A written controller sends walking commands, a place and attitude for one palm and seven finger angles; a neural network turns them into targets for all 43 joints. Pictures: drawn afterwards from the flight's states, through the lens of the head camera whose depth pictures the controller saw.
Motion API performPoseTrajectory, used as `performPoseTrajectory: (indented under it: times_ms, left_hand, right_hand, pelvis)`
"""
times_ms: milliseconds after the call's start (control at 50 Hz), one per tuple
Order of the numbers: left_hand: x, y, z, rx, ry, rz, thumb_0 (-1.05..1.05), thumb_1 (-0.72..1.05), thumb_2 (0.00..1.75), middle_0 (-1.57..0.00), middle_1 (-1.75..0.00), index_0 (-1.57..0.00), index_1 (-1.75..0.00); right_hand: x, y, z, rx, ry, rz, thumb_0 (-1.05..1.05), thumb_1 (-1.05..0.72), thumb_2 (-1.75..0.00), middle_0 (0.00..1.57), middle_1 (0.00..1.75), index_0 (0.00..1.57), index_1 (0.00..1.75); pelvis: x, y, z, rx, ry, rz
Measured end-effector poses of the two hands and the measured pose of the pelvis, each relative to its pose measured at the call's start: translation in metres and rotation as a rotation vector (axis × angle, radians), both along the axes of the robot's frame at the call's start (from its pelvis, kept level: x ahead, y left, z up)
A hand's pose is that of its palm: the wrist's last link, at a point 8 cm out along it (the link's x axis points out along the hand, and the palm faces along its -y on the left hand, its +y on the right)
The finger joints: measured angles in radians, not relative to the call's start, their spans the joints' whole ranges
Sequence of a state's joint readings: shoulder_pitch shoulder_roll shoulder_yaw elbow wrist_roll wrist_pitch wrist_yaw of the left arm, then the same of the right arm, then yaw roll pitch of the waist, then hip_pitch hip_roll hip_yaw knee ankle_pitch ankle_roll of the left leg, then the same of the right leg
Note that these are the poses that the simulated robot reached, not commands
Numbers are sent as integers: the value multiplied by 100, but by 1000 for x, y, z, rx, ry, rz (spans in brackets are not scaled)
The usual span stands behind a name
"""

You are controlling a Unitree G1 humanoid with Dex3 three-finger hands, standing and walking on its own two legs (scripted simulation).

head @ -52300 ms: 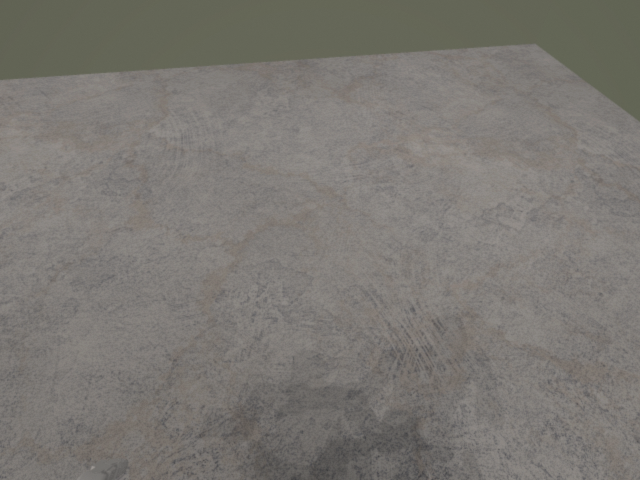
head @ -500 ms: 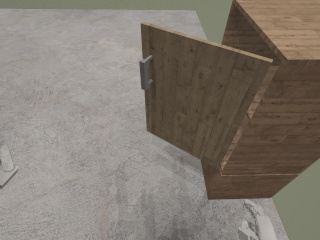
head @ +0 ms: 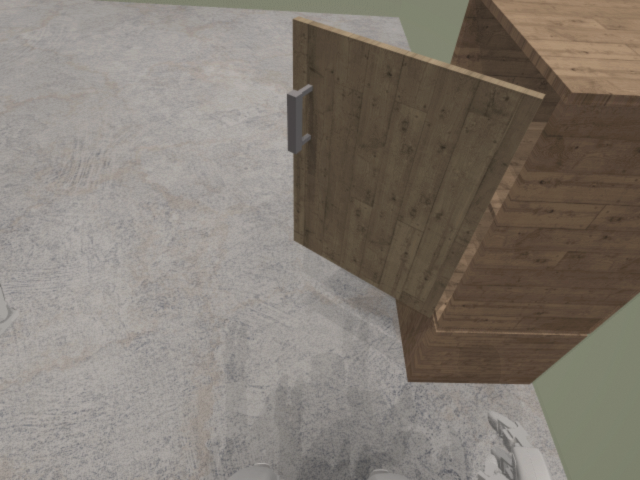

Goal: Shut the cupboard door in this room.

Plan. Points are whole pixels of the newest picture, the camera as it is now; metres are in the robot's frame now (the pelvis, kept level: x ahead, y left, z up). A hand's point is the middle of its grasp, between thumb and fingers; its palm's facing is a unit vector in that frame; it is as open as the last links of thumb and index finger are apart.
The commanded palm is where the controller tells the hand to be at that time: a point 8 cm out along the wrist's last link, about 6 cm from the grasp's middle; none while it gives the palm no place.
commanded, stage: step back with the hand held close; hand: left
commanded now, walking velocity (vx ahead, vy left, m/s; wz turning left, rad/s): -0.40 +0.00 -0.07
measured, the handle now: (300, 119) +0.75 +0.07 +0.05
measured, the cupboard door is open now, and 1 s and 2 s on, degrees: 55 55 55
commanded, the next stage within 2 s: stop stepping back and stand still in 0.60 s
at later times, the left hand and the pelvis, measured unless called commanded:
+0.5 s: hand out of the picture +0.12 +0.27 +0.20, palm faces +0.51 -0.78 -0.37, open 7.4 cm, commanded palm +0.06 +0.30 +0.21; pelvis -0.08 +0.00 +0.02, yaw -1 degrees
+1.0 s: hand out of the picture +0.03 +0.30 +0.19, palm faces +0.44 -0.83 -0.33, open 7.4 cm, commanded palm -0.02 +0.33 +0.21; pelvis -0.19 +0.04 +0.02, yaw -5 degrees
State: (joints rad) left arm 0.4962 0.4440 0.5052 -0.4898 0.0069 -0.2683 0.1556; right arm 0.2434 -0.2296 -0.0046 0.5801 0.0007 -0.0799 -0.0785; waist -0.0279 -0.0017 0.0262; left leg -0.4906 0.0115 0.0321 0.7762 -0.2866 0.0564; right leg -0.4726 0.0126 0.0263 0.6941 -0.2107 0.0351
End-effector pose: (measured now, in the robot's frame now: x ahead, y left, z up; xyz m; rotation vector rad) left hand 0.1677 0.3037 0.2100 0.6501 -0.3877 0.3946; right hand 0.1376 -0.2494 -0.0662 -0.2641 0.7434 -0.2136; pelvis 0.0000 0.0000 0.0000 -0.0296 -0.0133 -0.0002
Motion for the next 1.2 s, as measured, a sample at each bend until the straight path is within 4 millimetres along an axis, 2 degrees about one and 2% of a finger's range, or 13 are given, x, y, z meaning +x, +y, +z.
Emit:
performPoseTrajectory:
  times_ms: [180,280,360,420,480,560,660,800,860,920,1040,1120,1200]
  left_hand:
    - [-31,-6,-6,-84,10,-10,1,88,90,-21,-30,-21,-30]
    - [-51,6,3,-36,-1,-12,1,88,90,-21,-30,-21,-30]
    - [-78,18,14,-27,-43,44,1,88,90,-21,-30,-21,-30]
    - [-95,18,8,-58,-33,80,1,89,90,-21,-30,-21,-30]
    - [-98,9,-2,-144,-15,66,1,89,90,-20,-30,-21,-30]
    - [-88,0,-4,-191,-4,-24,1,89,90,-20,-30,-21,-30]
    - [-88,2,2,-122,40,-137,1,89,90,-21,-30,-21,-30]
    - [-146,0,2,-68,128,-150,1,89,90,-21,-30,-21,-30]
    - [-169,6,0,-111,119,-116,1,88,90,-21,-30,-21,-30]
    - [-178,20,-5,-170,66,-58,1,88,90,-21,-30,-21,-30]
    - [-176,41,-12,-235,39,-24,1,89,90,-21,-30,-21,-30]
    - [-180,31,1,-188,67,-86,2,89,90,-20,-30,-20,-30]
    - [-190,19,9,-116,96,-142,2,89,90,-20,-30,-21,-30]
  right_hand:
    - [-9,4,6,-4,31,41,1,-90,-90,20,30,20,30]
    - [-20,15,12,-21,-8,43,1,-90,-90,20,30,20,30]
    - [-25,25,13,11,-20,65,1,-90,-90,20,30,20,30]
    - [-27,32,12,36,-43,105,1,-90,-90,20,30,20,30]
    - [-36,36,12,47,-31,119,1,-90,-90,21,30,20,30]
    - [-54,37,23,34,-35,70,1,-90,-90,21,30,21,30]
    - [-86,30,43,14,-94,2,1,-90,-90,21,30,21,30]
    - [-148,10,43,-13,-90,-34,1,-90,-90,21,30,20,30]
    - [-184,8,37,-35,4,-54,1,-90,-90,20,30,20,30]
    - [-216,10,29,-65,59,-81,1,-90,-90,20,30,20,30]
    - [-254,36,22,-33,64,-132,2,-90,-90,20,30,20,30]
    - [-265,60,26,36,24,-119,2,-90,-90,20,30,20,30]
    - [-268,70,21,81,3,-98,1,-90,-90,21,30,20,30]
  pelvis:
    - [-26,2,6,25,20,17]
    - [-43,6,7,-41,17,64]
    - [-51,4,10,-61,35,68]
    - [-63,0,8,-28,67,17]
    - [-80,1,14,-28,58,-18]
    - [-90,8,21,-17,51,-41]
    - [-122,13,24,-29,42,-60]
    - [-166,15,19,-23,62,-96]
    - [-173,21,25,2,51,-112]
    - [-176,30,24,-6,42,-97]
    - [-196,46,27,-4,4,-95]
    - [-208,47,35,-9,8,-108]
    - [-220,46,32,5,20,-123]
